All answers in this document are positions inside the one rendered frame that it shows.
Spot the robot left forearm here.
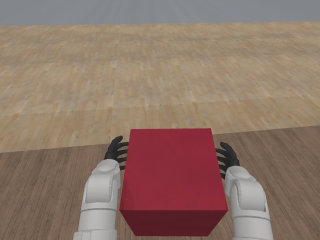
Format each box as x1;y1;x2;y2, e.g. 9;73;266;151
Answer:
73;159;121;240

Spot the carton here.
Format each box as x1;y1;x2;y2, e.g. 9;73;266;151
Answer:
119;128;228;237

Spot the robot left hand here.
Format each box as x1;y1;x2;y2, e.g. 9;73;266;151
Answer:
104;135;129;171

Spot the robot right forearm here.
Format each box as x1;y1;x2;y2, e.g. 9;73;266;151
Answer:
225;165;274;240

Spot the robot right hand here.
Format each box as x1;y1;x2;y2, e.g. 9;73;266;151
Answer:
215;142;240;180

